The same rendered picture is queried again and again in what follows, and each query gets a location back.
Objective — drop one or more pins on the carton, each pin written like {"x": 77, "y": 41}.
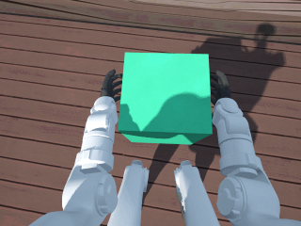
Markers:
{"x": 165, "y": 98}

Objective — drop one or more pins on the right robot hand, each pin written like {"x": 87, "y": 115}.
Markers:
{"x": 222, "y": 87}

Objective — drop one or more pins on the robot left forearm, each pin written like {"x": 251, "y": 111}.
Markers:
{"x": 98, "y": 139}

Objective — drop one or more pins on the right robot shin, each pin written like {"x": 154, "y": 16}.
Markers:
{"x": 184, "y": 163}

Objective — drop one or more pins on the right robot upper arm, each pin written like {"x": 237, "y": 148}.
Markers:
{"x": 248, "y": 202}

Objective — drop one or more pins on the left robot upper arm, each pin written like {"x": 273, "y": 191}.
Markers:
{"x": 87, "y": 200}

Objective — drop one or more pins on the robot right forearm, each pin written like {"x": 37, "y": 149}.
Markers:
{"x": 237, "y": 152}

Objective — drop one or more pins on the robot right thigh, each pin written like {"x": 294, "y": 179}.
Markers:
{"x": 198, "y": 209}

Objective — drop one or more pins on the left robot hand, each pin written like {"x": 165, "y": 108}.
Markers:
{"x": 108, "y": 85}

